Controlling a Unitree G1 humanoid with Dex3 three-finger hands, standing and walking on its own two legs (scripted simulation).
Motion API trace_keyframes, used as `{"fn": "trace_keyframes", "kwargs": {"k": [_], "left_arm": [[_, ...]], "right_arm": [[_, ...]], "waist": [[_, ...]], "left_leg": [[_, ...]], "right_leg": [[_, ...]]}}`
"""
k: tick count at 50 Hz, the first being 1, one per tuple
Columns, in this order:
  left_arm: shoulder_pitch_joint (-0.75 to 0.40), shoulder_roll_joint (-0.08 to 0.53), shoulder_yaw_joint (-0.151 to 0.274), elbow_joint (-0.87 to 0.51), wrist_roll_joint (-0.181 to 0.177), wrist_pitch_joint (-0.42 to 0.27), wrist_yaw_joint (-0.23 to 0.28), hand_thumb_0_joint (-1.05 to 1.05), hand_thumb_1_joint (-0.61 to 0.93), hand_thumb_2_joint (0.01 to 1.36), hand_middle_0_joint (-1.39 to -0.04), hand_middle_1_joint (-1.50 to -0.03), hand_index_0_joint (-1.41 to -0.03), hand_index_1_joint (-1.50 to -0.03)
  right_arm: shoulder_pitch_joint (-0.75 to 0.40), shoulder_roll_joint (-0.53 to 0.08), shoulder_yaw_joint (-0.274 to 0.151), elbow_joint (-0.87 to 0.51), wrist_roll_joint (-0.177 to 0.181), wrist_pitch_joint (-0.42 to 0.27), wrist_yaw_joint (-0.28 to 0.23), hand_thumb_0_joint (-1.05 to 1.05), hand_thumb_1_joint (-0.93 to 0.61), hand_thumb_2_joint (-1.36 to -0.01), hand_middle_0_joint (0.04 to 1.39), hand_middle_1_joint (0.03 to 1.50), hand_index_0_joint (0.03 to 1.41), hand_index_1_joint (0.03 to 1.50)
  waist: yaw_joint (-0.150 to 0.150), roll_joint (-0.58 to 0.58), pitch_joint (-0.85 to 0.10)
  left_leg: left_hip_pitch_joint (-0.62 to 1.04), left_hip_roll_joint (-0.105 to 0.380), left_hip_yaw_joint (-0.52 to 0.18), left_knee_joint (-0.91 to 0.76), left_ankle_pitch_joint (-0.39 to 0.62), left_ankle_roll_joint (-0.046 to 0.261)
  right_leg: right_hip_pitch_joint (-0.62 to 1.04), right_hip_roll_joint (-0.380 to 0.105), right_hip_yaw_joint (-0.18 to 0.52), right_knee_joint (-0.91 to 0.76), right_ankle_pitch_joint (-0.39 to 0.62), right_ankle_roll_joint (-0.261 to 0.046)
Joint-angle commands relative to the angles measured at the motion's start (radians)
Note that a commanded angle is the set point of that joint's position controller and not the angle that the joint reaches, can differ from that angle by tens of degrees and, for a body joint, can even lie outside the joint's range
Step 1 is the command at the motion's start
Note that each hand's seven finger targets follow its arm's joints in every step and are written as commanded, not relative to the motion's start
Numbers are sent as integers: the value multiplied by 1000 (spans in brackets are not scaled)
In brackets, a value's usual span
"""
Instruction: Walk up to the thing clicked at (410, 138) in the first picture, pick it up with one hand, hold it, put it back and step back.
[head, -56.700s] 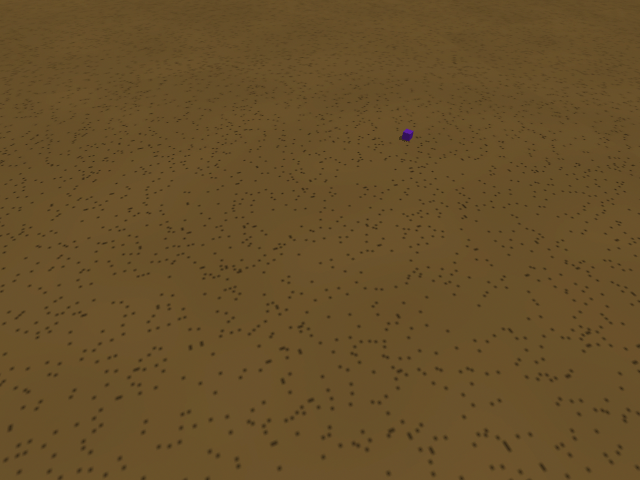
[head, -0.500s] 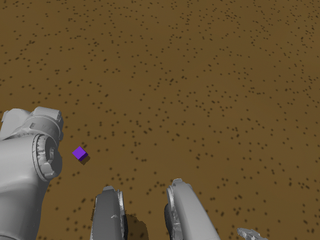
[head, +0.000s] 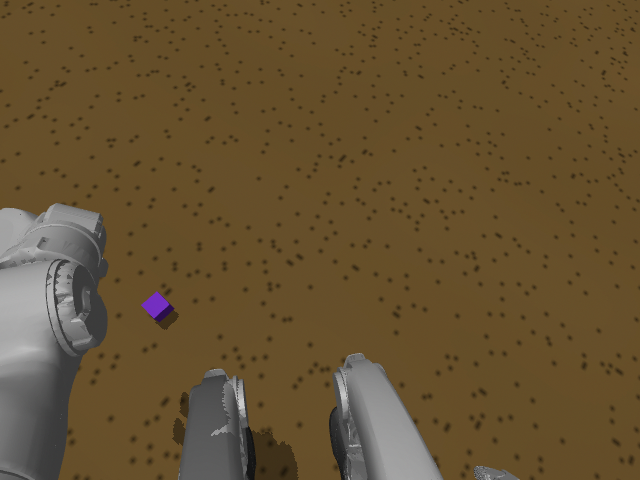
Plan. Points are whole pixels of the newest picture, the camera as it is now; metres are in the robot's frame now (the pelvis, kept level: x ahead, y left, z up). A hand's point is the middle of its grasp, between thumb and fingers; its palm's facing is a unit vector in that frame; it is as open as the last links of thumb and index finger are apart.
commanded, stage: go down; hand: left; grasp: from above
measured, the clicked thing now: (158, 306) +0.47 +0.32 -0.54
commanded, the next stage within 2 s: approach in 1.10 s
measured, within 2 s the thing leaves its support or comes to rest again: neither
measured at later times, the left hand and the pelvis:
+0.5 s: hand (56, 267) +0.42 +0.32 -0.09, palm faces +0.01 -0.47 -0.88, open 12.1 cm; pelvis +0.00 +0.00 -0.01, yaw +0 degrees
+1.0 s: hand (51, 274) +0.42 +0.33 -0.11, palm faces +0.03 -0.47 -0.88, open 11.9 cm; pelvis -0.01 +0.00 -0.02, yaw -1 degrees
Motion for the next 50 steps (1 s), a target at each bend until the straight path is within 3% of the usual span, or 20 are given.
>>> {"fn": "trace_keyframes", "kwargs": {"k": [1, 6, 11, 12, 15, 17, 18, 21, 25, 29, 33, 39, 43, 50], "left_arm": [[-336, 178, -36, -106, 35, -7, 46, 0, -217, 725, -333, -873, -341, -870], [-385, 213, -24, -163, 25, -22, 63, 0, -243, 747, -325, -868, -327, -871], [-438, 283, 1, -303, 34, -24, 60, 0, -267, 777, -327, -846, -317, -860], [-423, 290, 5, -296, 35, -20, 56, 0, -253, 776, -347, -820, -332, -840], [-392, 279, -8, -295, 38, -14, 29, 0, -236, 795, -365, -793, -343, -820], [-376, 274, -5, -269, 40, -8, 20, 0, -221, 808, -380, -785, -354, -816], [-355, 250, -18, -252, 35, -3, 11, 0, -228, 806, -364, -811, -345, -836], [-334, 244, -20, -190, 39, 1, -4, 0, -242, 753, -347, -792, -334, -810], [-330, 242, -41, -146, 67, -16, -11, 0, -186, 715, -375, -806, -372, -813], [-334, 241, -41, -117, 78, -22, 3, 0, -165, 683, -391, -781, -389, -787], [-349, 229, -36, -136, 58, -31, 18, 0, -195, 706, -364, -806, -363, -811], [-397, 309, 3, -243, 53, -41, 32, 0, -232, 742, -355, -790, -343, -806], [-390, 338, 8, -265, 70, -29, 14, 0, -208, 773, -392, -747, -366, -778], [-330, 254, -35, -202, 56, -12, -29, 0, -196, 722, -383, -737, -367, -758]], "right_arm": [[142, -190, -56, -30, 0, -26, 3, 0, -918, -906, 200, 300, 200, 300], [150, -201, -61, -34, 1, -28, 12, 0, -919, -907, 200, 300, 200, 300], [158, -220, -69, -35, 7, -16, 15, 0, -923, -909, 200, 300, 199, 300], [155, -220, -69, -38, 9, -14, 15, 0, -921, -908, 200, 300, 199, 300], [145, -208, -71, -35, 19, -12, 11, 0, -918, -907, 200, 300, 199, 300], [152, -209, -71, -27, 19, -12, 5, 0, -918, -907, 200, 300, 199, 300], [158, -197, -69, -36, 19, -12, 3, 0, -919, -907, 199, 300, 199, 300], [165, -187, -64, -32, 22, -17, -5, 0, -920, -907, 200, 300, 200, 300], [148, -175, -53, -29, 9, -29, -13, 0, -919, -907, 200, 300, 200, 300], [148, -185, -49, -30, 4, -39, -13, 0, -917, -906, 200, 300, 200, 300], [167, -189, -52, -30, 3, -44, -6, 0, -917, -906, 200, 300, 200, 300], [164, -205, -56, -36, 7, -38, 2, 0, -922, -908, 199, 300, 199, 300], [148, -220, -59, -27, 16, -29, 3, 0, -919, -907, 199, 300, 199, 300], [164, -195, -60, -29, 24, -36, -12, 0, -918, -906, 199, 300, 199, 300]], "waist": [[-31, 67, -489], [-19, 134, -556], [-2, 235, -688], [9, 235, -685], [-2, 204, -667], [5, 206, -669], [-9, 164, -642], [-11, 114, -596], [-16, 87, -495], [-12, 91, -505], [-27, 111, -530], [1, 208, -637], [9, 246, -657], [-11, 143, -597]], "left_leg": [[298, -32, 37, -147, 160, 24], [353, -28, 29, -141, 152, 13], [491, -19, 14, -150, 249, -5], [485, -19, 20, -151, 244, -5], [478, -18, 15, -164, 216, 2], [469, -17, 22, -155, 229, 3], [445, -22, 27, -150, 221, 10], [376, -24, 35, -131, 231, 19], [283, -33, 42, -128, 145, 29], [272, -31, 40, -116, 137, 25], [311, -27, 31, -99, 169, 21], [407, -21, 19, -104, 222, 5], [462, -15, 8, -140, 187, 0], [387, -19, 16, -130, 181, 15]], "right_leg": [[286, 9, -9, -185, 216, 2], [273, 6, -16, -161, 204, -5], [276, 2, -37, -121, 291, -18], [288, 6, -39, -126, 285, -19], [287, 7, -40, -150, 256, -17], [287, 8, -38, -149, 267, -16], [318, 8, -35, -162, 269, -12], [320, 10, -29, -161, 287, -6], [277, 10, -19, -175, 187, -4], [261, 14, -16, -161, 177, -3], [240, 11, -21, -138, 217, -4], [240, 4, -35, -95, 259, -14], [218, 5, -44, -117, 217, -20], [267, 9, -41, -144, 221, -11]]}}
